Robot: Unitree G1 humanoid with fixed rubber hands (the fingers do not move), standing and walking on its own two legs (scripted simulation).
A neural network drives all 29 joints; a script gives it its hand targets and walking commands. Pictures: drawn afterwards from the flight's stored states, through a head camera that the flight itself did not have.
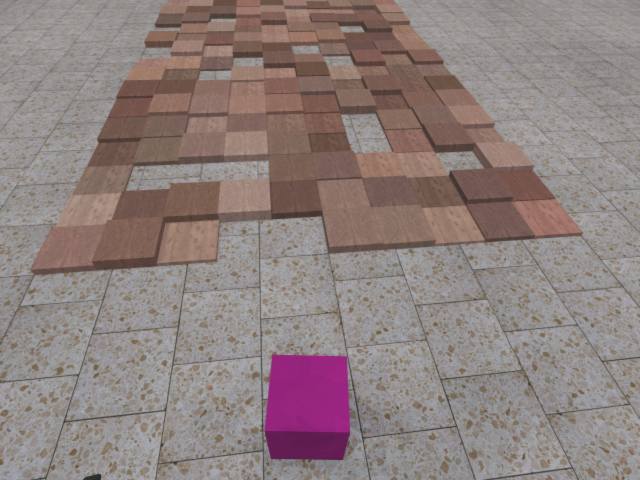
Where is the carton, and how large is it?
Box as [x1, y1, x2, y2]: [265, 355, 349, 459]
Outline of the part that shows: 272,355 265,421 265,434 271,458 342,459 349,434 346,356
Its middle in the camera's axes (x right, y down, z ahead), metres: -0.04 +0.49 +1.10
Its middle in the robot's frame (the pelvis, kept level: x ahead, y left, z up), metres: +0.46 +0.02 -0.66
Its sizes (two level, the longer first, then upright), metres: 0.210 0.200 0.250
